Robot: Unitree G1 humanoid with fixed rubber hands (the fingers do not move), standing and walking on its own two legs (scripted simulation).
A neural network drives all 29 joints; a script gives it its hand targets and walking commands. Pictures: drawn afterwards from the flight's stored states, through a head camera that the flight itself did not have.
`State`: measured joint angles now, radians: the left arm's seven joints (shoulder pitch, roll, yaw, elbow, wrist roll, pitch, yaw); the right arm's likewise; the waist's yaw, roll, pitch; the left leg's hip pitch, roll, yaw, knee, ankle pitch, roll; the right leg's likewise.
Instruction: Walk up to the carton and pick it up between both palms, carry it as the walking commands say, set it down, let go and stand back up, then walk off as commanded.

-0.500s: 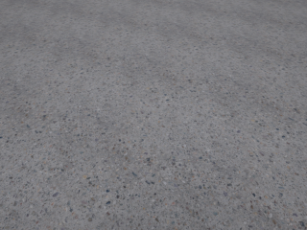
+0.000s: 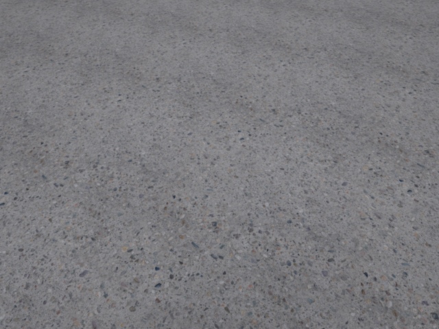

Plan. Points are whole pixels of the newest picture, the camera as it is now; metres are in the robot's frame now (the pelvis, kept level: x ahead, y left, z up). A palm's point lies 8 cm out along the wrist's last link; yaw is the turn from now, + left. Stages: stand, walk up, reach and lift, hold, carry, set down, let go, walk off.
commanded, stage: stand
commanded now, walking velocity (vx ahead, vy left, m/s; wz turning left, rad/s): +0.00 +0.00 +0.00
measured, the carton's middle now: out of the picture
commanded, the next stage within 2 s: walk up in 0.02 s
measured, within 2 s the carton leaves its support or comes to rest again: neither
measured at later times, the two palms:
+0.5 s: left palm out of the picture -0.01 +0.28 -0.18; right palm out of the picture +0.10 -0.19 -0.15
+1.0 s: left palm out of the picture -0.05 +0.24 -0.13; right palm out of the picture +0.15 -0.20 -0.15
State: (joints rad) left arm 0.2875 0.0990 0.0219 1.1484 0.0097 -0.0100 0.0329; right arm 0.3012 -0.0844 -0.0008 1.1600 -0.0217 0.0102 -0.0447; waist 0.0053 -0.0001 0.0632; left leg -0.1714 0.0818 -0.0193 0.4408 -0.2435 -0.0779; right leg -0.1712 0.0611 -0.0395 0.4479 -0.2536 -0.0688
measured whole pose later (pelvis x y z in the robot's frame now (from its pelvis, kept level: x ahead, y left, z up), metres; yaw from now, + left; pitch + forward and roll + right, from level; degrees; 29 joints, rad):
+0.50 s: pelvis -0.01 +0.03 -0.03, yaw +12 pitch +1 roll -1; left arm 0.16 0.21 0.08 1.00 0.03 0.01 0.07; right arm 0.18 -0.15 -0.05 0.96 -0.05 0.02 -0.03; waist 0.01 -0.06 0.11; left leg -0.40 0.04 0.07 0.75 -0.34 0.02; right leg -0.37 -0.08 -0.18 0.83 -0.47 0.00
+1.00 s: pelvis +0.00 +0.00 +0.00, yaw +26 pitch +1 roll +0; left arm 0.20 0.17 0.04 0.93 0.03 0.00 0.04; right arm 0.16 -0.22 -0.07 0.99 -0.01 0.06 0.02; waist -0.02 0.04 0.11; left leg -0.52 0.01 0.03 1.01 -0.43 -0.05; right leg -0.18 -0.04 -0.09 0.48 -0.31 -0.01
